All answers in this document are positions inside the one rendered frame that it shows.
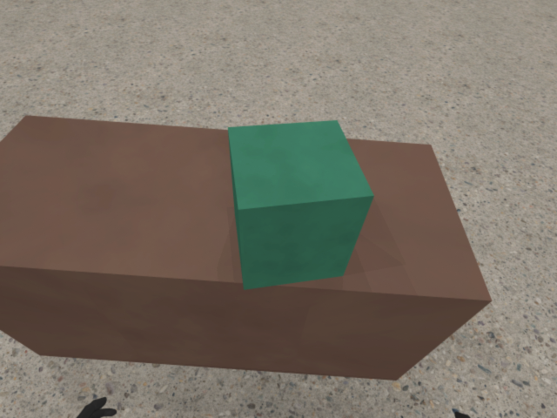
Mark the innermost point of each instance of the left robot hand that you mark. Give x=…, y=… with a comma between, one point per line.
x=93, y=410

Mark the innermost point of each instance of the carton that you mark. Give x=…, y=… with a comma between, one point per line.
x=300, y=201

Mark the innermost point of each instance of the pedestal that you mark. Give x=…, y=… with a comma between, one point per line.
x=118, y=242

